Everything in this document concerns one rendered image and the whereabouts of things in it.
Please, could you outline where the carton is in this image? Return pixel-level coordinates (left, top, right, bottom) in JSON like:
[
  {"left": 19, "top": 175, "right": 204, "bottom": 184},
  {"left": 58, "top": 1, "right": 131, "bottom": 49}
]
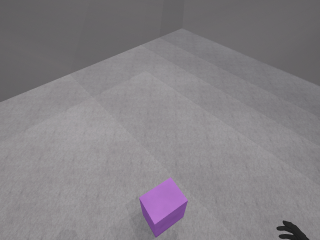
[{"left": 139, "top": 177, "right": 188, "bottom": 237}]

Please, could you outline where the robot right hand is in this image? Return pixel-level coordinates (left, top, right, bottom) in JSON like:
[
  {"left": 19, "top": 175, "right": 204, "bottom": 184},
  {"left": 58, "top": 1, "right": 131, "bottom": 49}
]
[{"left": 276, "top": 220, "right": 309, "bottom": 240}]

